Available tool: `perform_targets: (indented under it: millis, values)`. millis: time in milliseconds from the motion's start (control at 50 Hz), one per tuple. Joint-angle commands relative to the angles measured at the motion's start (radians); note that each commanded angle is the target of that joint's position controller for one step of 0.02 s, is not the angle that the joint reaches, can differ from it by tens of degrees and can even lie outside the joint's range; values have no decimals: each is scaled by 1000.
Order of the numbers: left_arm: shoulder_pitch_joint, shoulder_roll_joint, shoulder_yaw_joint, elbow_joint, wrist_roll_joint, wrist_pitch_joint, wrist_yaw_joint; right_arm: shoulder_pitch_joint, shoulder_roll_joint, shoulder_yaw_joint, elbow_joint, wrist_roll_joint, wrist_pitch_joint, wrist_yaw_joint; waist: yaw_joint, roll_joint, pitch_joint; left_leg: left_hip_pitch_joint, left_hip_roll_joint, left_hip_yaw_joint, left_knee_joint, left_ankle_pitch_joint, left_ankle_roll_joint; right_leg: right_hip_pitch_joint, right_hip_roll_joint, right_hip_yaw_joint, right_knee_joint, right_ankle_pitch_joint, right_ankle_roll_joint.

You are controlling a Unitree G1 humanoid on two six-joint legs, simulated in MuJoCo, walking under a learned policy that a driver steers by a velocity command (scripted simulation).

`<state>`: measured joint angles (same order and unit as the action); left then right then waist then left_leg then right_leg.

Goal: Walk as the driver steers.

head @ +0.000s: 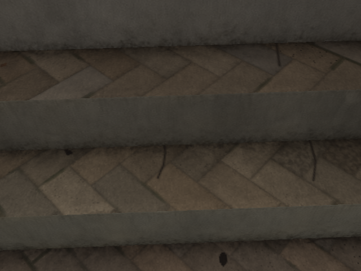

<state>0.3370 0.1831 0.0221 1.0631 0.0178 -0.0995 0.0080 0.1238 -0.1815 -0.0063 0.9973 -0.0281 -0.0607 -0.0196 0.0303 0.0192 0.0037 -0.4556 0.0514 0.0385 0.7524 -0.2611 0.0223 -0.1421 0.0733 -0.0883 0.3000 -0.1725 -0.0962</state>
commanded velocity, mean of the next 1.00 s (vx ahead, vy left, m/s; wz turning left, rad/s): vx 0.50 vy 0.00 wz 0.00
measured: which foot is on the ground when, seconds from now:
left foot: up 0.00-0.10, down 0.12-0.52, up 0.54-0.98, down 1.00-1.00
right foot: down 0.00-0.12, up 0.14-0.50, down 0.52-1.00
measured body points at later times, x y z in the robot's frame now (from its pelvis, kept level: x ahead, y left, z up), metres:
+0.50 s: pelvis +0.10 +0.00 -0.01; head +0.10 +0.00 +0.44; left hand +0.18 +0.22 -0.15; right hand +0.08 -0.23 -0.16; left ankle +0.05 +0.09 -0.74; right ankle +0.11 -0.09 -0.73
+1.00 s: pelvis +0.20 +0.04 +0.01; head +0.25 +0.04 +0.46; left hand +0.09 +0.27 -0.12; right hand +0.49 -0.07 -0.03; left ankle +0.31 +0.15 -0.54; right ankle +0.11 -0.09 -0.74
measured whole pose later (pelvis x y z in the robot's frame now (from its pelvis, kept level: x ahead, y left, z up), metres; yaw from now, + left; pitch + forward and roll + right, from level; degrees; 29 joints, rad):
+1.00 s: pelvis +0.20 +0.04 +0.01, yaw +2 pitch +5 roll +3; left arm 0.46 0.18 0.01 1.11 0.00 -0.05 0.07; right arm -0.11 -0.04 0.08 0.52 -0.02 0.02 -0.02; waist 0.05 -0.03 0.02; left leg -1.06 0.07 0.15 1.53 -0.62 0.10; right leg 0.02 -0.10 -0.10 0.05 -0.12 -0.03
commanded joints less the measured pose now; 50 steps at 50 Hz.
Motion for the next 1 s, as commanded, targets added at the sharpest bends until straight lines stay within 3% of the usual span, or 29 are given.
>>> perform_targets:
  millis: [20,80,100,120,140,160,220,300,360,400,460,480,500,520,540,560,580,600,620,660,700,760,820,860,900,920,960,980,1000]
  values:
    - [17,114,20,-39,1,2,8,56,-34,3,-30,-2,-2,-13,-33,-116,-17,149,-32,58,-15,-67,17,-100,-298,196,-78,228,-151]
    - [-38,143,24,-67,-19,4,13,171,-14,1,-5,11,-19,-30,-106,-59,-38,282,-81,80,-319,35,53,-31,-272,166,168,704,-135]
    - [-73,130,23,-85,-33,0,12,232,-36,-5,12,6,-29,-37,-127,-24,-55,351,-44,22,-427,125,68,-35,-228,128,327,763,-100]
    - [-102,91,11,-126,-47,-7,10,316,-103,-17,24,-11,-40,-43,-133,68,-110,512,125,-188,-491,410,96,-196,-169,97,533,453,-40]
    - [-1,-8,-12,-111,-37,2,7,302,-160,-27,31,-8,-35,-38,-54,225,-97,558,323,-357,-473,823,232,-365,-37,23,700,-262,11]
    - [57,5,-9,-64,-2,31,17,266,-124,-21,17,-2,-35,-29,-31,112,-60,418,366,-381,-475,618,321,-350,-88,89,815,-388,26]
    - [-29,75,24,-72,34,56,1,176,-83,-19,-9,7,-17,-9,2,55,99,225,214,-244,-579,165,244,-441,-100,68,1005,-239,56]
    - [-70,21,24,-81,32,61,-11,269,-77,-19,33,6,-41,-16,-4,25,21,299,165,-158,-510,427,234,-502,-99,34,1090,-93,77]
    - [-133,11,17,-107,29,64,-9,269,-75,-12,33,-1,-50,-26,-7,48,7,329,154,-123,-496,509,207,-464,-122,29,868,-90,92]
    - [-86,-29,-1,-96,11,66,4,228,-78,-14,19,4,-43,-32,14,140,-26,242,120,-48,-483,574,190,-238,-87,-18,668,-103,78]
    - [-96,8,0,-133,-9,55,37,257,-113,-26,17,5,-38,-26,4,136,-28,341,148,-81,-349,955,222,-160,-46,-40,337,-126,44]
    - [-15,-4,-2,-113,-12,42,43,241,-117,-31,15,23,-32,-21,37,109,-62,383,129,-53,-230,1006,209,-99,-33,-58,167,-16,28]
    - [89,3,3,-84,1,28,45,184,-116,-37,-1,39,-30,-16,92,79,-46,353,82,-31,-47,942,187,-24,-33,-55,6,86,15]
    - [232,54,13,-28,13,13,43,148,-71,-31,-41,50,-36,-5,113,-19,-121,128,43,-47,173,520,146,207,-167,120,-18,271,-6]
    - [243,136,25,-19,20,23,34,242,46,-9,-51,48,-24,2,23,-294,-164,-95,-100,25,509,-167,84,306,-425,433,1,648,-79]
    - [188,192,41,-43,12,45,34,309,29,-18,-24,32,4,-8,27,-275,-161,-184,-106,-44,843,-232,83,189,-514,545,-75,165,-248]
    - [117,165,47,-43,0,60,22,186,7,-28,-58,-4,14,-13,23,-188,27,-385,-80,-39,1137,-216,85,51,-477,546,-177,-367,-265]
    - [41,123,29,-46,2,59,14,67,-2,-30,-122,-12,10,-1,-7,-123,168,-560,-55,-58,1162,-156,86,-20,-416,465,-185,-487,-198]
    - [66,62,8,-21,10,54,8,16,21,-22,-153,-7,9,8,-11,-74,188,-650,-50,-52,1249,-130,89,-38,-379,400,-163,-426,-161]
    - [119,23,-10,26,19,38,5,7,74,4,-206,-13,17,16,-46,-8,120,-703,-45,-65,1339,-75,98,-54,-334,297,-100,-273,-104]
    - [172,70,-2,57,16,22,2,-30,112,24,-273,-1,35,-6,-41,-59,59,-812,-63,-66,1583,-171,113,-18,-367,306,-116,-320,-119]
    - [137,78,-19,62,-6,6,6,-176,91,43,-409,6,53,-25,-55,-57,144,-907,-27,-56,1494,-200,85,-112,-353,258,-197,-450,-98]
    - [149,101,-23,63,-10,-9,14,-255,95,57,-497,0,64,-36,-44,-74,131,-984,3,-19,1497,-239,69,-67,-353,245,-233,-415,-106]
    - [166,96,-24,82,-24,5,39,-325,113,77,-574,-10,66,-24,-39,-57,118,-925,59,21,1266,-211,58,-62,-310,213,-279,-359,-97]
    - [195,123,-13,82,-16,20,69,-351,110,79,-615,-18,74,-9,-5,-93,66,-897,77,40,1153,-211,37,67,-312,218,-315,-208,-130]
    - [184,154,2,57,-35,31,86,-349,149,102,-618,-18,73,3,7,-108,5,-696,76,67,919,-324,54,62,-330,198,-411,22,-160]
    - [156,157,18,28,-21,57,86,-219,155,99,-550,4,84,-7,-33,-122,-90,-379,28,108,671,-423,88,95,-314,48,-334,425,-153]
    - [166,184,20,-17,-20,48,67,-95,112,68,-468,9,84,-5,-50,-85,-215,-176,-74,224,643,-483,91,128,-329,-4,-164,981,-154]
    - [185,191,19,-37,-28,40,48,3,84,51,-429,21,73,-5,-93,-158,-347,-9,-154,225,534,-392,107,184,-350,-12,45,1518,-148]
